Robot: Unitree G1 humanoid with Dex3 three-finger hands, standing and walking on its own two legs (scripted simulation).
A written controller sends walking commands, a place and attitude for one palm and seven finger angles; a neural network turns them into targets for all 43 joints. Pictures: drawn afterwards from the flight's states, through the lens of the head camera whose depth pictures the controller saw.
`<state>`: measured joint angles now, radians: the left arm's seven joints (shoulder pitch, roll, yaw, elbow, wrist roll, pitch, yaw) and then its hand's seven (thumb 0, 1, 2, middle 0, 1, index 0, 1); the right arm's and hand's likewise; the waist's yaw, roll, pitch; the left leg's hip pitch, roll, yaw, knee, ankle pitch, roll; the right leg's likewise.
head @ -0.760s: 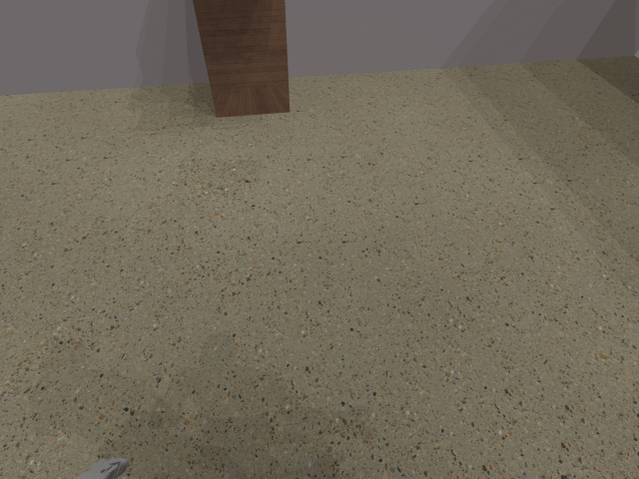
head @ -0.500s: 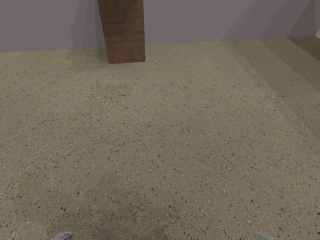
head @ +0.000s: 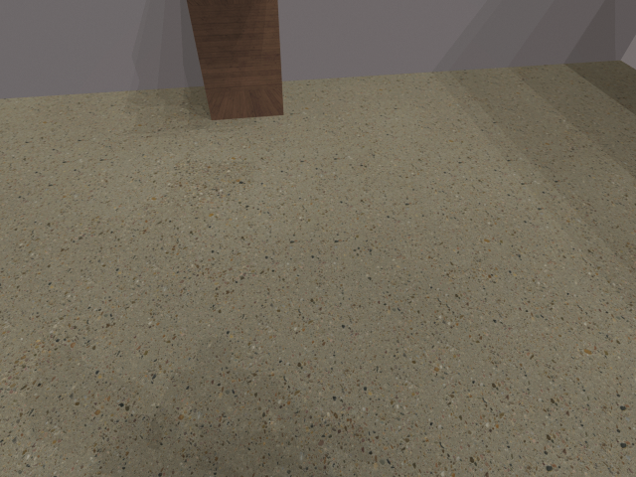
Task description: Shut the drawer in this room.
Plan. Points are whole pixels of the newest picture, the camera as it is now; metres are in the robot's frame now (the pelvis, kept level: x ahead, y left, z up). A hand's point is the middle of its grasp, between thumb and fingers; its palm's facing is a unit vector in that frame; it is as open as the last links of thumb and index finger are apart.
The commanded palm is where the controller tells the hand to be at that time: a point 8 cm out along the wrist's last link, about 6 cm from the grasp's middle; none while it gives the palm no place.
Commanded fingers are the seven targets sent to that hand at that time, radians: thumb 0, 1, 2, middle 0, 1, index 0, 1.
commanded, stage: stand and wait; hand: left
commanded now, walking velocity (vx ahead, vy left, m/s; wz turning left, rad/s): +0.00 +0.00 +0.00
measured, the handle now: out of the picture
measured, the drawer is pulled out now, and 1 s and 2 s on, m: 0.24 0.24 0.24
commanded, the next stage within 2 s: turn or walk to find it in 0.14 s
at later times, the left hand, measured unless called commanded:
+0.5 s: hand out of the picture +0.04 +0.22 -0.17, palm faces +0.02 -0.96 -0.27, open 7.3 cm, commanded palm none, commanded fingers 0.00 0.90 0.90 -0.20 -0.30 -0.20 -0.30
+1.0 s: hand out of the picture -0.01 +0.21 -0.19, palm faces +0.12 -0.96 -0.23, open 7.3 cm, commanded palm none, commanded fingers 0.00 0.90 0.90 -0.20 -0.30 -0.20 -0.30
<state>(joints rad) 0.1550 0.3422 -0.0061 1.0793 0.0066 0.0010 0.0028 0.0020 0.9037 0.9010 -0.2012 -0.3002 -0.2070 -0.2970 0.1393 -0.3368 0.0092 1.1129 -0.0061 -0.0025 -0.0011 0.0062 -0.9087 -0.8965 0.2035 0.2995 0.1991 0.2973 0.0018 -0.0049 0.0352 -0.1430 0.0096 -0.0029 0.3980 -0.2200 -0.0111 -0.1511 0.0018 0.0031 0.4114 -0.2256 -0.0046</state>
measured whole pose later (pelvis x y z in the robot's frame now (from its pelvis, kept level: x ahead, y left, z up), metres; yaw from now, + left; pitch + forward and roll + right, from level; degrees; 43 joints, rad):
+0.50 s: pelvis -0.01 +0.00 +0.00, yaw +2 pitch -2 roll +0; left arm 0.18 0.27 -0.02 1.05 0.01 0.01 0.01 0.00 0.90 0.90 -0.20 -0.30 -0.21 -0.30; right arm 0.16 -0.25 0.02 1.09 -0.01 0.01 0.01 0.00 -0.91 -0.90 0.20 0.30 0.20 0.30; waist 0.01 -0.01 0.03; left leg -0.21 -0.01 -0.03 0.47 -0.23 -0.01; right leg -0.20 -0.01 -0.03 0.47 -0.25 0.00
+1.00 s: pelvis -0.02 +0.01 -0.01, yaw +6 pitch -1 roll +0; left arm 0.24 0.23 0.01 1.04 0.01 0.03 0.03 0.00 0.91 0.90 -0.20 -0.30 -0.20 -0.30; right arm 0.22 -0.17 0.00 1.05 -0.01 0.01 -0.01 0.00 -0.91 -0.90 0.20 0.30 0.20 0.30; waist 0.01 -0.04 0.04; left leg -0.29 -0.05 -0.08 0.56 -0.26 0.02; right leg -0.26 -0.04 -0.05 0.57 -0.30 0.02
